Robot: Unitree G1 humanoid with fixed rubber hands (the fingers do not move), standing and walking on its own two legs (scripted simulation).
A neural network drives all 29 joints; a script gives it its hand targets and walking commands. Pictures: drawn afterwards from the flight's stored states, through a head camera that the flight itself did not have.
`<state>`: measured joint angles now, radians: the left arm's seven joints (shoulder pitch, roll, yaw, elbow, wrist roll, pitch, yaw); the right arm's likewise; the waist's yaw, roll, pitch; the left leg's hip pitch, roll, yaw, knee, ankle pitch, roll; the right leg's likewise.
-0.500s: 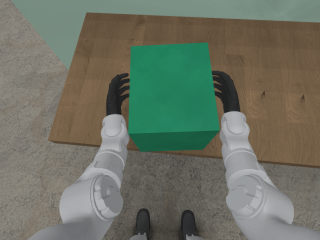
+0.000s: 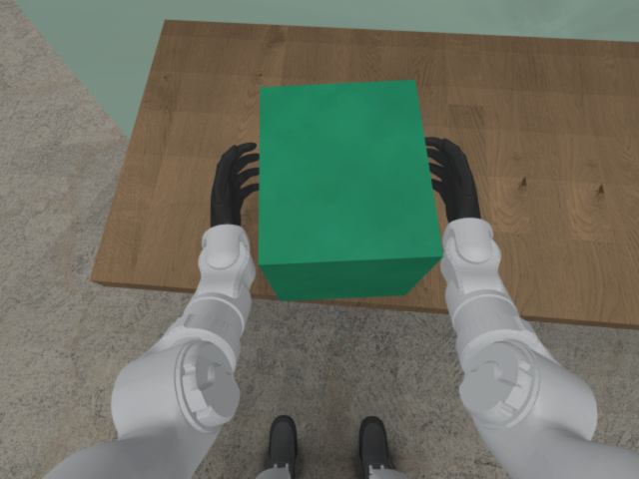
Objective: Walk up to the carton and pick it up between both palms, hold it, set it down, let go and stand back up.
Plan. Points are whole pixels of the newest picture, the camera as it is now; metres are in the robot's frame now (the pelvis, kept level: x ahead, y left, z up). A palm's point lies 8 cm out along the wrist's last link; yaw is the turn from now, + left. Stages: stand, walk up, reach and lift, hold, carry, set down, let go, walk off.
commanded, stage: set down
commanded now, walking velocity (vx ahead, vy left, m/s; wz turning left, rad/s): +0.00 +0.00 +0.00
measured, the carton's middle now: (340, 202) +0.48 -0.02 -0.08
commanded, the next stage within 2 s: none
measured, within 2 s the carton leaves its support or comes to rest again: neither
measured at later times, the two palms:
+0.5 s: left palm (199, 217) +0.45 +0.17 -0.05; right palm (485, 210) +0.44 -0.20 -0.05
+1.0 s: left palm (149, 171) +0.46 +0.18 +0.06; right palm (581, 159) +0.44 -0.25 +0.07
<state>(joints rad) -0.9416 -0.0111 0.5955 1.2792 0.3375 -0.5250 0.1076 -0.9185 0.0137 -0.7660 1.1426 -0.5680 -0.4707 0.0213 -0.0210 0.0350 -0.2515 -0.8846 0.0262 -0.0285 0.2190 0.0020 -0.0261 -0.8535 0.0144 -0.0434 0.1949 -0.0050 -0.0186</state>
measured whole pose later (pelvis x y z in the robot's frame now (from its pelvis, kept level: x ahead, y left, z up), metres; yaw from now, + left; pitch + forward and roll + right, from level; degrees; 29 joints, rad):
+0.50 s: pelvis -0.01 +0.00 -0.02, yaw -4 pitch +45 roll +0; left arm -1.00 0.20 0.21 1.50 -0.11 -0.58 0.06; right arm -0.99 -0.21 -0.16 1.41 0.05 -0.51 -0.02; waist 0.02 -0.02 -0.38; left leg -1.08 0.04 0.05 0.34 -0.04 -0.01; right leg -1.08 0.03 0.04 0.32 -0.02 -0.01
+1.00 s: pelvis -0.02 +0.00 +0.00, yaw -4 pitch +32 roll -1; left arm -0.98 0.30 -0.11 1.29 -0.37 -0.32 0.06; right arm -1.01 -0.41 0.08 1.35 0.37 -0.26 0.09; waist 0.04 0.00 -0.34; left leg -0.88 0.06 0.01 0.43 -0.11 -0.03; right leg -0.85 0.05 0.01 0.37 -0.07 -0.02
